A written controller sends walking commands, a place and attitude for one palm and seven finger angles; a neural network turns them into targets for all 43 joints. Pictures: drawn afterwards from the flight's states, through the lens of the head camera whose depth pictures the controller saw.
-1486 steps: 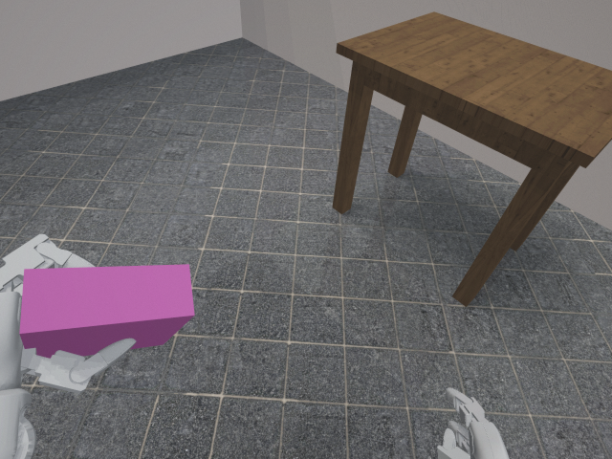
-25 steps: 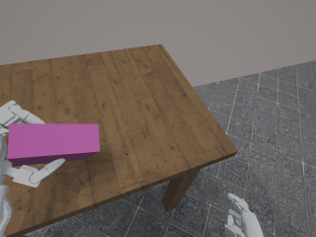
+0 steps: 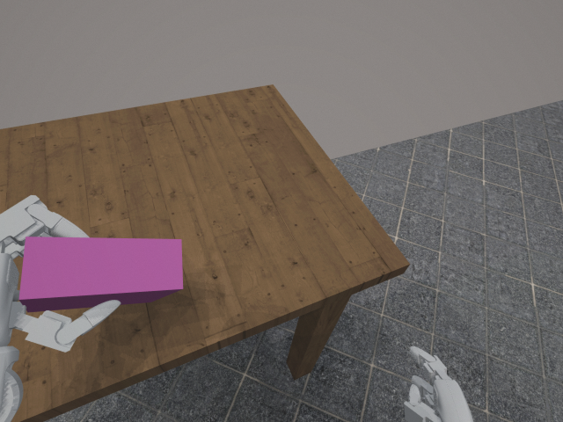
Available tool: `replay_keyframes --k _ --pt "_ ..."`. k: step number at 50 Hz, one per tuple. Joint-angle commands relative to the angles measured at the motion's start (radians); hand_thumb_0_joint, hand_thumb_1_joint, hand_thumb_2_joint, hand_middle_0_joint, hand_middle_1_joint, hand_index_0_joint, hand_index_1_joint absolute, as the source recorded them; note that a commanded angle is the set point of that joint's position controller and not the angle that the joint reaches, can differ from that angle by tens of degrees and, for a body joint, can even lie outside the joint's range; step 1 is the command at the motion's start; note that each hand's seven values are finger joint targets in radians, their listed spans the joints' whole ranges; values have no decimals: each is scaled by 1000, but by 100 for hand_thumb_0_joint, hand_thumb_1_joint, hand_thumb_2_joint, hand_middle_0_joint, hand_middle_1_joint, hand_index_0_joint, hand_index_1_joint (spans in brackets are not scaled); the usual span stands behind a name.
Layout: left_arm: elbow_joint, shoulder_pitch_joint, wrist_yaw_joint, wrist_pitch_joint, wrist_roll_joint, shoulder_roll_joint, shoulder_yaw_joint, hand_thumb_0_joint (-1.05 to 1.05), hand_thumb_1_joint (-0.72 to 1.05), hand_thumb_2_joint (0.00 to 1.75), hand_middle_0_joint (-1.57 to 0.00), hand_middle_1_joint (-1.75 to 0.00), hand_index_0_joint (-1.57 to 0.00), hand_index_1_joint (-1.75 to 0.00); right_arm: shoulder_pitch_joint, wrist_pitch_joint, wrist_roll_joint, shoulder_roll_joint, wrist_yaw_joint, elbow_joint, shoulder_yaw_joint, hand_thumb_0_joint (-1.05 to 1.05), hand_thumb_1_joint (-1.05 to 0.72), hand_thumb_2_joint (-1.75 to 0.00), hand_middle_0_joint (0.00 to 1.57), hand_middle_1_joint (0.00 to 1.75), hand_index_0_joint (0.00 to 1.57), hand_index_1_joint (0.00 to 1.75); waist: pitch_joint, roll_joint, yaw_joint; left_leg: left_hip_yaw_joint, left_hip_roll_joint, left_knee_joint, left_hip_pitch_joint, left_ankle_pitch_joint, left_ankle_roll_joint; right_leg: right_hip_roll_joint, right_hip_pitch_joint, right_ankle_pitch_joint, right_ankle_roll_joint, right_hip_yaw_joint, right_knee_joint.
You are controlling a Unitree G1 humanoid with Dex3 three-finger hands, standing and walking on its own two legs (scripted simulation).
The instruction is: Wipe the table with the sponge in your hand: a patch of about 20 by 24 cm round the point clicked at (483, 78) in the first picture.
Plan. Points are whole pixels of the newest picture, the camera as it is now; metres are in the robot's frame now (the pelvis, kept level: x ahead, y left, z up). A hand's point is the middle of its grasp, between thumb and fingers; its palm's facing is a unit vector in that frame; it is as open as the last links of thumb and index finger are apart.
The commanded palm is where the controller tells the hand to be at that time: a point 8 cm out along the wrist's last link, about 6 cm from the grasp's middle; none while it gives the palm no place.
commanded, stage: look again from close up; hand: left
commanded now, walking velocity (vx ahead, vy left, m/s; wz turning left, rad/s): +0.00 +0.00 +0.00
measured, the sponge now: (124, 276) +0.24 +0.20 +0.13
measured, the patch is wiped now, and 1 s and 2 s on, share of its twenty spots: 0.00 0.00 0.00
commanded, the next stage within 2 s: come to a stop and stand still in 0.16 s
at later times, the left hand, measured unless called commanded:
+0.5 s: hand (50, 252) +0.23 +0.27 +0.17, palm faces +0.39 -0.83 -0.39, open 9.6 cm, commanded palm +0.16 +0.29 +0.17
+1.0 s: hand (75, 265) +0.23 +0.25 +0.15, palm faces +0.32 -0.88 -0.36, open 9.6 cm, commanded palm +0.17 +0.29 +0.17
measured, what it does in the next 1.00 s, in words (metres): stands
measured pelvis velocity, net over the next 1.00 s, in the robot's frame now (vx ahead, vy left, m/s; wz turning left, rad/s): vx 0.01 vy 0.01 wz -0.01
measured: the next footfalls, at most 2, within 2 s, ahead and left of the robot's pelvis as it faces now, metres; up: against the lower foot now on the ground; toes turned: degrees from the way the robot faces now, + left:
none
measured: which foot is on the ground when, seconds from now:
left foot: down 0.00-1.00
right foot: down 0.00-1.00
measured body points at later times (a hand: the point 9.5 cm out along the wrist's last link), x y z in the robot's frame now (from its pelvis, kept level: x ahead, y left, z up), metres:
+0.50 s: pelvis +0.00 +0.01 +0.00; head +0.02 +0.02 +0.44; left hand +0.21 +0.31 +0.19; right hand +0.18 -0.22 -0.07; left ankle +0.02 +0.06 -0.74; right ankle +0.01 -0.13 -0.74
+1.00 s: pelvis +0.01 +0.01 +0.00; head +0.02 +0.04 +0.45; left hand +0.21 +0.29 +0.17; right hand +0.20 -0.21 -0.05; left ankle +0.02 +0.06 -0.74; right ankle +0.01 -0.13 -0.74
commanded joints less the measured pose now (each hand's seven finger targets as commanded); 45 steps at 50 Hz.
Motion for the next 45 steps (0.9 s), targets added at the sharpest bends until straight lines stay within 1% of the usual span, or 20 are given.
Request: replay_keyframes --k 1,5,9,10,14,15,16,17,18,19,21,24,27,28,29,30,32,35,39,45 --pt "-139 -62 20 -42 -20 128 91 0 10 130 -120 -160 -120 -160 -93 -45 8 -131 -13 -163 -58 0 -90 -90 20 30 20 30 -143 59 -7 -122 113 -114 25 79 -71 -55 49 125 -30 84 -43" --pt "-132 -87 19 -38 -19 120 73 0 10 130 -120 -160 -120 -160 -105 -38 7 -129 -17 -163 -50 0 -90 -90 20 30 20 30 -121 60 -7 -124 111 -138 -1 23 -64 -48 44 77 -24 69 -54" --pt "-230 -120 28 -45 -11 180 117 0 10 130 -120 -160 -120 -160 -126 -48 13 -128 -19 -173 -52 0 -90 -90 20 30 20 30 -144 102 -3 -125 110 -133 4 6 -58 -49 65 89 -25 76 -37" --pt "-230 -123 23 -50 -15 142 81 0 10 130 -120 -160 -120 -160 -116 -46 7 -127 -18 -173 -49 0 -90 -90 20 30 20 30 -148 109 -6 -132 109 -145 -9 1 -58 -44 80 82 -26 63 -32" --pt "-239 -79 32 -50 -14 181 131 0 10 130 -120 -160 -120 -160 -117 -52 10 -126 -20 -171 -55 0 -90 -90 20 30 20 30 -165 115 -2 -128 111 -125 11 25 -61 -49 79 111 -30 79 -26" --pt "-501 -1156 26 -163 158 969 674 0 10 130 -120 -160 -120 -160 26 -84 -55 -154 -1 -157 -32 0 -90 -90 20 30 20 30 8 43 -7 -95 141 18 -147 107 -36 -78 -141 101 12 96 -57" --pt "125 -542 -22 -119 42 325 275 0 10 130 -120 -160 -120 -160 -81 -73 -19 -28 -4 -105 2 0 -90 -90 20 30 20 30 -215 55 -4 -131 100 -43 49 226 -32 -101 -106 54 -58 91 1" --pt "81 -237 -20 -110 -2 268 234 0 10 130 -120 -160 -120 -160 -63 -85 -12 -109 -6 -148 -58 0 -90 -90 20 30 20 30 -181 100 34 -109 111 -28 63 221 -61 -85 -19 147 -62 155 -34" --pt "59 -193 -23 -97 -21 168 147 0 10 130 -120 -160 -120 -160 -31 -87 1 -134 5 -153 -70 0 -90 -90 20 30 20 30 -238 164 9 -109 100 -44 80 203 -65 -87 36 144 -69 156 8" --pt "31 -115 -31 -98 -39 82 77 0 10 130 -120 -160 -120 -160 -62 -93 17 -119 20 -152 -74 0 -90 -90 20 30 20 30 -280 266 11 -101 121 -55 132 234 -65 -71 13 116 -57 104 64" --pt "-128 -64 -29 -106 -34 106 64 0 10 130 -120 -160 -120 -160 -52 -82 7 -141 44 -164 -76 0 -90 -90 20 30 20 30 -262 242 16 -141 162 -84 59 216 -55 -58 31 67 -40 69 91" --pt "-169 9 -12 -88 -32 102 55 0 10 130 -120 -160 -120 -160 -96 -79 22 -125 50 -180 -61 0 -90 -90 20 30 20 30 -204 69 17 -138 164 -128 -20 65 -51 -43 49 51 -21 50 93" --pt "-160 -59 4 -86 -28 183 138 0 10 130 -120 -160 -120 -160 -87 -71 15 -134 22 -187 -63 0 -90 -90 20 30 20 30 -153 -69 10 -165 158 -146 -90 -59 -52 -46 56 13 -14 53 66" --pt "-149 -83 9 -89 -30 207 168 0 10 130 -120 -160 -120 -160 -89 -70 14 -131 11 -189 -61 0 -90 -90 20 30 20 30 -138 -69 8 -161 149 -141 -93 -83 -49 -53 46 4 -14 61 49" --pt "-176 -134 20 -91 -23 268 224 0 10 130 -120 -160 -120 -160 -109 -64 14 -136 0 -182 -59 0 -90 -90 20 30 20 30 -140 -5 6 -157 143 -147 -88 -102 -48 -48 43 -5 -15 70 55" --pt "-160 -163 18 -96 -27 227 192 0 10 130 -120 -160 -120 -160 -103 -61 10 -124 -9 -183 -55 0 -90 -90 20 30 20 30 -130 28 1 -172 143 -155 -103 -118 -45 -57 48 -8 -18 59 56" --pt "-179 -214 16 -102 -25 231 180 0 10 130 -120 -160 -120 -160 -94 -69 11 -121 -16 -181 -53 0 -90 -90 20 30 20 30 -134 120 1 -159 137 -139 -81 -75 -41 -60 58 40 -25 75 60" --pt "-220 -243 14 -109 -21 182 119 0 10 130 -120 -160 -120 -160 -94 -86 7 -120 -15 -167 -47 0 -90 -90 20 30 20 30 -165 185 -1 -153 132 -116 -14 26 -51 -60 52 79 -32 68 54" --pt "-242 -155 19 -97 -15 125 71 0 10 130 -120 -160 -120 -160 -103 -104 13 -117 2 -154 -51 0 -90 -90 20 30 20 30 -214 171 3 -119 130 -64 94 253 -79 -54 41 165 -34 66 55" --pt "-113 -44 17 -61 -23 115 87 0 10 130 -120 -160 -120 -160 -82 -52 6 -125 6 -156 -51 0 -90 -90 20 30 20 30 -161 64 -2 -128 136 -98 10 234 -98 -46 51 147 -24 48 28"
